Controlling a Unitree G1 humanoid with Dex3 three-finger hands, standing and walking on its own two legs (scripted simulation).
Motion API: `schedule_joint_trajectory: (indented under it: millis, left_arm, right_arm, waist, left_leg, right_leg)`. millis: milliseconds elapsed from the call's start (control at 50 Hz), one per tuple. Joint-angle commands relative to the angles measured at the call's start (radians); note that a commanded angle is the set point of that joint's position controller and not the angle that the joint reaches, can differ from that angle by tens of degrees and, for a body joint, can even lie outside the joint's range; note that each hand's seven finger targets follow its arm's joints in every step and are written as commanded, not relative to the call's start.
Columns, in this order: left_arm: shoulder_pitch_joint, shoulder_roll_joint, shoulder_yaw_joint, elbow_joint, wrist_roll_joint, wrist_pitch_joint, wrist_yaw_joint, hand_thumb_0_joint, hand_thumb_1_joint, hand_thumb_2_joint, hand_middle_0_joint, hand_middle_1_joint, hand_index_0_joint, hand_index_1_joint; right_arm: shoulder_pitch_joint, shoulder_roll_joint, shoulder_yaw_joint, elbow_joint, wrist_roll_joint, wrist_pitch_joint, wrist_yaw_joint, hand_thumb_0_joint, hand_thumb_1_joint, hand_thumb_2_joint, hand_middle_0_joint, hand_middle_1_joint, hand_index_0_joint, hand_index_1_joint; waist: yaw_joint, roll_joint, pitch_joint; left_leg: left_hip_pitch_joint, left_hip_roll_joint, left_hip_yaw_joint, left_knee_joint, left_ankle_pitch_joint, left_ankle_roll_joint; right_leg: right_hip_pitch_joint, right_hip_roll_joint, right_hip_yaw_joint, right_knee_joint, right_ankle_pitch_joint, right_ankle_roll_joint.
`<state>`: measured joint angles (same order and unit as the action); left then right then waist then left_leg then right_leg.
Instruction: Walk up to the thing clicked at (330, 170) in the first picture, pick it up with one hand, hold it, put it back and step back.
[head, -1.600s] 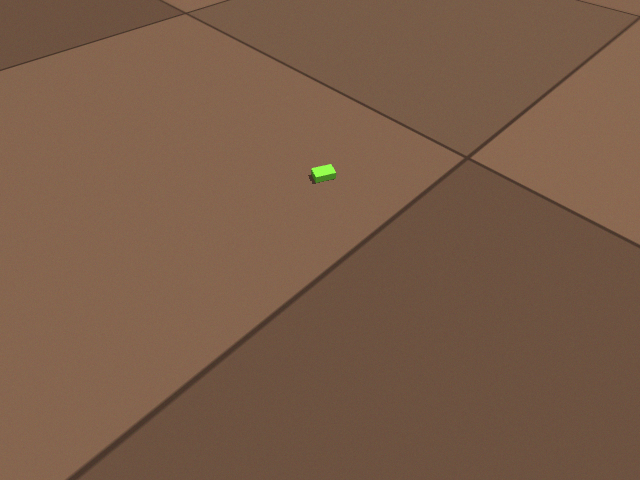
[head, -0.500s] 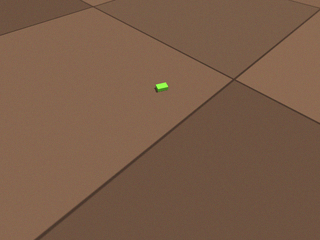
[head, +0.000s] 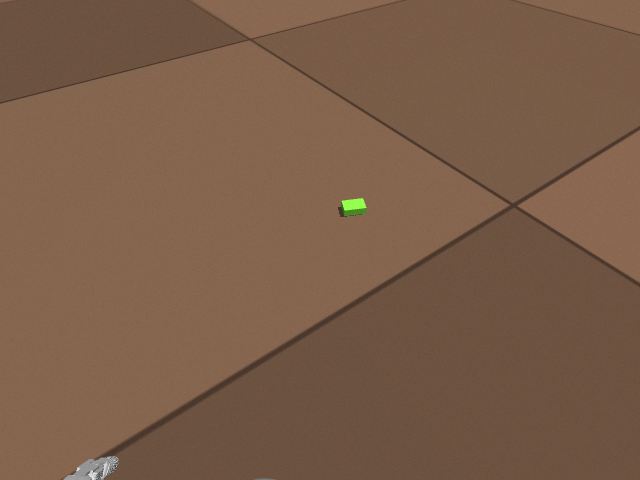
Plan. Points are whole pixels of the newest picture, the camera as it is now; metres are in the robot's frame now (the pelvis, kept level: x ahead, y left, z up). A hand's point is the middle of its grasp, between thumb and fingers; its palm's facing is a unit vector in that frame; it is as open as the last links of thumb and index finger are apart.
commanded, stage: walk up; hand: left
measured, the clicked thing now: (353, 207) +1.40 -0.04 -0.75
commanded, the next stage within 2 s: none
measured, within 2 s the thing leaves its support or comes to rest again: neither
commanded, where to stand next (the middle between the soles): +1.09 -0.36 m, yaw +14 degrees
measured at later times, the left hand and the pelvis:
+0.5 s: hand (196, 408) +0.25 +0.23 -0.15, palm faces +0.07 -0.95 -0.31, open 7.4 cm; pelvis +0.24 -0.05 +0.00, yaw +7 degrees
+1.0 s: hand (287, 302) +0.44 +0.11 -0.13, palm faces +0.18 -0.92 -0.35, open 7.4 cm; pelvis +0.47 -0.17 +0.01, yaw +9 degrees
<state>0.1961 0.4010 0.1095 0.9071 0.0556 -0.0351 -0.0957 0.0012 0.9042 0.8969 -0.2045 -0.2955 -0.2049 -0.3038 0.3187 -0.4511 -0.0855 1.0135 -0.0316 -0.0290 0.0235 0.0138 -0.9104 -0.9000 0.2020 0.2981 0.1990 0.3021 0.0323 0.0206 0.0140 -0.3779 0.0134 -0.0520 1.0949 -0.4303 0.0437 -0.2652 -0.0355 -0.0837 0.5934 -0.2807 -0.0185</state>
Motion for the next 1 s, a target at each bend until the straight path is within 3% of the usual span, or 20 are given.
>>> schedule_joint_trajectory:
  millis: [0,100,200,220,260,280,320,340,360,420,500,580,660,680,700,720,740,800,860,980]
  left_arm:
    - [-0.069,0.279,0.058,-0.083,-0.025,-0.031,0.022,0.0,0.9,0.9,-0.2,-0.3,-0.2,-0.3]
    - [-0.023,0.282,0.055,-0.098,-0.025,-0.042,0.019,0.0,0.9,0.9,-0.2,-0.3,-0.2,-0.3]
    - [0.054,0.277,0.049,-0.112,-0.018,-0.026,0.013,0.0,0.9,0.9,-0.2,-0.3,-0.2,-0.3]
    - [0.071,0.277,0.045,-0.111,-0.02,-0.021,0.013,0.0,0.9,0.9,-0.2,-0.3,-0.2,-0.3]
    - [0.079,0.255,0.029,-0.13,-0.028,-0.017,0.017,0.0,0.9,0.9,-0.2,-0.3,-0.2,-0.3]
    - [0.129,0.206,0.01,-0.131,-0.033,-0.012,0.023,0.0,0.9,0.9,-0.2,-0.3,-0.2,-0.3]
    - [0.159,0.186,0.009,-0.157,-0.035,-0.004,0.031,0.0,0.9,0.9,-0.2,-0.3,-0.2,-0.3]
    - [0.104,0.314,0.03,-0.158,-0.025,0.004,0.036,0.0,0.9,0.9,-0.2,-0.3,-0.2,-0.3]
    - [0.055,0.313,0.023,-0.15,-0.025,-0.003,0.039,0.0,0.9,0.9,-0.2,-0.3,-0.2,-0.3]
    - [0.093,0.249,0.027,-0.128,-0.04,-0.008,0.026,0.0,0.9,0.9,-0.2,-0.3,-0.2,-0.3]
    - [0.069,0.21,0.027,-0.143,-0.041,0.012,-0.01,0.0,0.9,0.9,-0.2,-0.3,-0.2,-0.3]
    - [0.043,0.221,0.046,-0.132,-0.036,0.011,-0.03,0.0,0.9,0.9,-0.2,-0.3,-0.2,-0.3]
    - [0.214,0.28,0.093,-0.06,-0.025,0.008,-0.017,0.0,0.9,0.9,-0.2,-0.3,-0.2,-0.3]
    - [0.345,0.35,0.118,-0.036,-0.012,-0.001,-0.003,0.0,0.9,0.9,-0.2,-0.3,-0.2,-0.3]
    - [0.351,0.399,0.115,-0.067,-0.015,-0.015,0.011,0.0,0.9,0.9,-0.2,-0.3,-0.2,-0.3]
    - [0.204,0.426,0.105,-0.107,-0.029,-0.014,0.017,0.0,0.9,0.9,-0.2,-0.3,-0.2,-0.3]
    - [0.107,0.412,0.101,-0.146,-0.036,-0.012,0.023,0.0,0.9,0.9,-0.2,-0.3,-0.2,-0.3]
    - [0.024,0.308,0.066,-0.151,-0.038,-0.028,0.035,0.0,0.9,0.9,-0.2,-0.3,-0.2,-0.3]
    - [0.074,0.267,0.052,-0.145,-0.035,-0.039,0.034,0.0,0.9,0.9,-0.2,-0.3,-0.2,-0.3]
    - [0.134,0.268,0.048,-0.176,-0.025,-0.035,0.028,0.0,0.9,0.9,-0.2,-0.3,-0.2,-0.3]
  right_arm:
    - [0.021,-0.203,-0.043,-0.087,0.023,-0.058,0.014,0.0,-0.9,-0.9,0.2,0.3,0.2,0.3]
    - [-0.052,-0.177,-0.043,-0.153,0.022,-0.049,0.037,0.0,-0.9,-0.9,0.2,0.3,0.2,0.3]
    - [-0.135,-0.151,-0.044,-0.204,0.024,-0.062,0.028,0.0,-0.9,-0.9,0.2,0.3,0.2,0.3]
    - [-0.123,-0.147,-0.045,-0.205,0.025,-0.066,0.024,0.0,-0.9,-0.9,0.2,0.3,0.2,0.3]
    - [0.023,-0.169,-0.059,-0.179,0.017,-0.076,0.001,0.0,-0.9,-0.9,0.2,0.3,0.2,0.3]
    - [0.137,-0.208,-0.076,-0.154,0.001,-0.081,-0.012,0.0,-0.9,-0.9,0.2,0.3,0.2,0.3]
    - [0.216,-0.347,-0.112,-0.194,-0.005,-0.081,-0.04,0.0,-0.9,-0.9,0.2,0.3,0.2,0.3]
    - [0.17,-0.361,-0.124,-0.202,0.035,-0.078,-0.044,0.0,-0.9,-0.9,0.2,0.3,0.2,0.3]
    - [0.127,-0.308,-0.104,-0.205,0.038,-0.076,-0.044,0.0,-0.9,-0.9,0.2,0.3,0.2,0.3]
    - [0.09,-0.253,-0.061,-0.222,0.052,-0.093,-0.049,0.0,-0.9,-0.9,0.2,0.3,0.2,0.3]
    - [-0.013,-0.274,-0.058,-0.248,0.035,-0.109,-0.041,0.0,-0.9,-0.9,0.2,0.3,0.2,0.3]
    - [-0.063,-0.305,-0.065,-0.244,0.027,-0.116,-0.028,0.0,-0.9,-0.9,0.2,0.3,0.2,0.3]
    - [-0.08,-0.245,-0.045,-0.229,0.016,-0.093,-0.038,0.0,-0.9,-0.9,0.2,0.3,0.2,0.3]
    - [-0.034,-0.165,-0.02,-0.228,0.016,-0.089,-0.043,0.0,-0.9,-0.9,0.2,0.3,0.2,0.3]
    - [-0.019,-0.11,0.005,-0.248,0.033,-0.087,-0.048,0.0,-0.9,-0.9,0.2,0.3,0.2,0.3]
    - [0.008,-0.193,-0.023,-0.234,0.029,-0.076,-0.059,0.0,-0.9,-0.9,0.2,0.3,0.2,0.3]
    - [-0.016,-0.232,-0.031,-0.212,0.023,-0.077,-0.059,0.0,-0.9,-0.9,0.2,0.3,0.2,0.3]
    - [0.068,-0.217,-0.026,-0.129,0.051,-0.069,-0.037,0.0,-0.9,-0.9,0.2,0.3,0.2,0.3]
    - [0.074,-0.189,-0.024,-0.128,0.034,-0.067,-0.02,0.0,-0.9,-0.9,0.2,0.3,0.2,0.3]
    - [-0.06,-0.168,-0.017,-0.204,0.029,-0.075,-0.008,0.0,-0.9,-0.9,0.2,0.3,0.2,0.3]
  waist:
    - [-0.02,-0.164,0.144]
    - [-0.001,-0.159,0.138]
    - [0.037,-0.06,0.094]
    - [0.031,-0.04,0.075]
    - [-0.054,0.043,-0.034]
    - [-0.097,0.141,-0.118]
    - [-0.118,0.239,-0.191]
    - [-0.125,0.138,-0.171]
    - [-0.119,0.012,-0.093]
    - [-0.064,0.023,-0.014]
    - [-0.02,0.118,0.087]
    - [-0.003,0.176,0.051]
    - [0.117,-0.038,-0.033]
    - [0.192,-0.327,-0.058]
    - [0.179,-0.486,-0.01]
    - [0.1,-0.409,0.006]
    - [0.068,-0.322,0.049]
    - [-0.017,-0.225,0.075]
    - [-0.003,-0.182,0.061]
    - [0.042,-0.123,0.053]
  left_leg:
    - [-0.191,0.084,-0.018,-0.022,0.11,-0.007]
    - [-0.205,0.092,0.04,-0.272,0.165,-0.04]
    - [-0.07,0.069,0.117,-0.473,0.254,-0.03]
    - [-0.016,0.043,0.148,-0.504,0.253,-0.027]
    - [0.277,-0.01,0.174,-0.594,0.278,0.005]
    - [0.472,0.015,0.103,-0.594,0.214,0.04]
    - [0.691,0.431,-0.673,-0.767,-0.118,0.227]
    - [0.627,0.494,-0.738,-0.8,-0.129,0.287]
    - [0.534,0.436,-0.587,-0.787,0.012,0.269]
    - [0.365,0.308,-0.223,-0.717,0.479,0.196]
    - [0.096,0.256,-0.037,-0.761,0.353,0.186]
    - [-0.036,0.216,-0.006,-0.775,0.067,0.135]
    - [-0.203,0.154,0.071,-0.395,0.086,0.073]
    - [-0.318,0.05,0.152,-0.021,0.074,0.037]
    - [-0.464,-0.074,0.072,0.18,-0.139,0.009]
    - [-0.432,-0.022,0.013,0.282,-0.12,0.01]
    - [-0.407,0.045,-0.016,0.289,-0.059,0.014]
    - [-0.254,0.106,-0.007,0.113,0.11,0.013]
    - [-0.207,0.089,0.039,-0.035,0.152,-0.013]
    - [-0.166,0.085,0.099,-0.347,0.201,-0.029]
  right_leg:
    - [-0.023,-0.233,0.345,-0.453,-0.425,-0.155]
    - [0.06,-0.222,0.214,-0.465,-0.295,-0.181]
    - [0.121,-0.204,0.113,-0.361,-0.071,-0.153]
    - [0.131,-0.196,0.081,-0.301,0.045,-0.151]
    - [0.064,-0.152,-0.005,-0.026,0.33,-0.126]
    - [-0.045,-0.095,-0.045,0.217,0.328,-0.099]
    - [-0.482,0.074,0.014,0.584,-0.286,-0.022]
    - [-0.477,-0.037,0.187,0.644,-0.262,-0.028]
    - [-0.477,-0.058,0.167,0.648,-0.204,-0.009]
    - [-0.388,-0.09,0.174,0.581,-0.118,0.0]
    - [-0.264,-0.12,0.126,0.32,-0.058,0.019]
    - [-0.061,-0.095,0.045,0.137,0.101,0.003]
    - [0.291,-0.015,-0.018,0.09,0.014,-0.014]
    - [0.37,-0.093,0.152,-0.074,-0.284,-0.043]
    - [0.318,-0.29,0.555,-0.325,-0.473,-0.085]
    - [0.234,-0.372,0.756,-0.456,-0.563,-0.15]
    - [0.119,-0.388,0.767,-0.466,-0.587,-0.191]
    - [-0.013,-0.226,0.338,-0.353,-0.316,-0.113]
    - [0.001,-0.196,0.222,-0.334,-0.134,-0.165]
    - [0.093,-0.228,0.162,-0.298,0.045,-0.185]
